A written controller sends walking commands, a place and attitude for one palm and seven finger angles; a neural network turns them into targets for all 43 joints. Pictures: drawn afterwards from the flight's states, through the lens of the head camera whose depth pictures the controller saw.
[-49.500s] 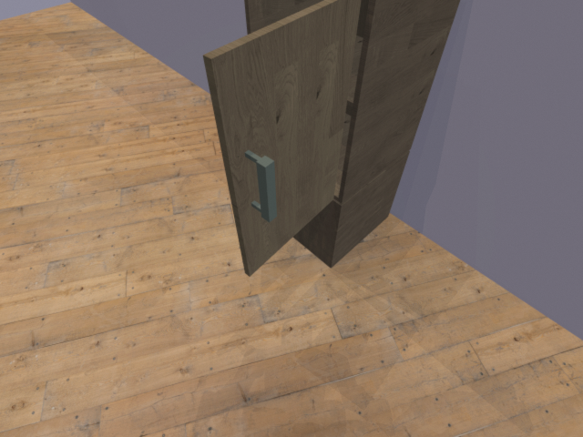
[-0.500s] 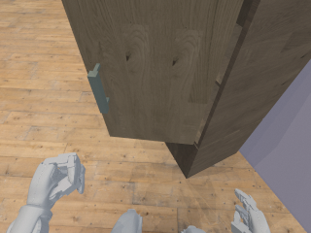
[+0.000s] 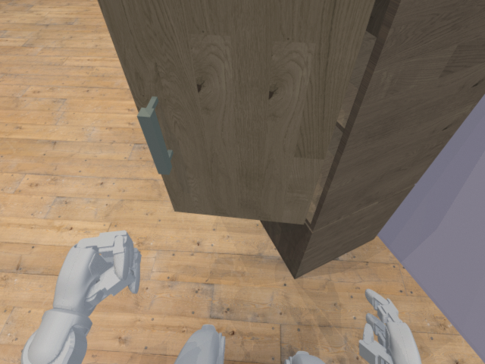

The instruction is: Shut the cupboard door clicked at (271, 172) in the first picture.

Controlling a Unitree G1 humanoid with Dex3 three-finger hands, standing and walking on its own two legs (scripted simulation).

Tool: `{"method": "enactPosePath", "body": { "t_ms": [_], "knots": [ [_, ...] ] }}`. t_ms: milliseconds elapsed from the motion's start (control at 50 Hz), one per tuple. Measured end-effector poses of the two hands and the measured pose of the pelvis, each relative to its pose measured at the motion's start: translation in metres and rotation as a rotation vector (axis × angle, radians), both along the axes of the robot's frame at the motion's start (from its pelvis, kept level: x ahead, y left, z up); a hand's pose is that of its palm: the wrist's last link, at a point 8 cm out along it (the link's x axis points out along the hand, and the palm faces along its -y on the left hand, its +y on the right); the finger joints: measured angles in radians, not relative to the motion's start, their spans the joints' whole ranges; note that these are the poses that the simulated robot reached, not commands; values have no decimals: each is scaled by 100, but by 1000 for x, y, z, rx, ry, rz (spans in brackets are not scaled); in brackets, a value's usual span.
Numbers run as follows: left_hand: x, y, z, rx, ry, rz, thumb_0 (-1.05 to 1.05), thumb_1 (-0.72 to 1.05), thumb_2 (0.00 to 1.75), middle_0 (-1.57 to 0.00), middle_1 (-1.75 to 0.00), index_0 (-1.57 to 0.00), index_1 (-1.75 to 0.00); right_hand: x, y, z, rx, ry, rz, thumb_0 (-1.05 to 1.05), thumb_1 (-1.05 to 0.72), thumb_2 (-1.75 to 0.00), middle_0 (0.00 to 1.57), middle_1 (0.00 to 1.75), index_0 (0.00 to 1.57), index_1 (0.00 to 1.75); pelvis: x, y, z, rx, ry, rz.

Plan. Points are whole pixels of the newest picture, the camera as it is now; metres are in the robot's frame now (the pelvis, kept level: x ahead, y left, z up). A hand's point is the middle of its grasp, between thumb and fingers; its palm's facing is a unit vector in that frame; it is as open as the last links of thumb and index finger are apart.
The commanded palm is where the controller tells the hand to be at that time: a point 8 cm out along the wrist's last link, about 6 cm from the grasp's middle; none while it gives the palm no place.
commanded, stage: bring the fist close to the handle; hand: left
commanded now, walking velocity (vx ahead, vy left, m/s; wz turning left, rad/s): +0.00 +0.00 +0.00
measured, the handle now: (159, 137) +0.50 +0.21 +0.07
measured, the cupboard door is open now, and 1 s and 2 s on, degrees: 58 58 50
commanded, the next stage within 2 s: push the door shut along its arc in 1.26 s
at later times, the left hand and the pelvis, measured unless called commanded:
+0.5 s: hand (148, 212) +0.33 +0.18 +0.07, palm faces -0.05 -1.00 -0.01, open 3.1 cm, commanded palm +0.32 +0.23 +0.07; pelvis +0.01 +0.01 +0.01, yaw -1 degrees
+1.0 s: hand (161, 173) +0.41 +0.18 +0.07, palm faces -0.05 -1.00 +0.00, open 3.1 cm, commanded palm +0.38 +0.23 +0.07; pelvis +0.01 +0.01 +0.01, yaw -2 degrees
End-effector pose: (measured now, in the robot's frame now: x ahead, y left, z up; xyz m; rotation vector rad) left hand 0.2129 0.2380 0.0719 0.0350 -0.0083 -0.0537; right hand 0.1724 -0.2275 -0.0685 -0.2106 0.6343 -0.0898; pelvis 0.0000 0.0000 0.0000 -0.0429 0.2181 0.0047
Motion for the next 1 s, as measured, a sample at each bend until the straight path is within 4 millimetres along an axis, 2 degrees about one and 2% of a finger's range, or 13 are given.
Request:
{"method": "enactPosePath", "body": {
  "t_ms": [240,460,720,900,1000],
  "knots": [
    [61,-5,2,-16,11,-23,2,90,90,-130,-150,-130,-150,-16,-1,-2,-2,71,-29,2,-90,-90,20,30,20,30,2,4,6,6,8,-10],
    [92,2,-1,-19,4,1,2,90,90,-130,-150,-130,-150,-31,-12,-7,-25,161,-57,1,-90,-90,20,30,20,30,6,6,10,12,19,-17],
    [137,-1,0,-24,-1,4,2,90,90,-130,-150,-130,-150,-41,-15,-14,-26,223,-77,1,-90,-90,20,30,20,30,5,6,10,14,35,-22],
    [171,2,2,-25,1,10,2,90,90,-130,-150,-130,-150,-63,-21,-23,-31,303,-109,1,-90,-90,20,30,20,30,5,5,6,11,57,-26],
    [180,0,0,-33,11,1,2,90,90,-130,-150,-130,-150,-77,-25,-26,-28,352,-136,1,-90,-90,20,30,20,30,6,5,6,13,67,-34]
  ]
}}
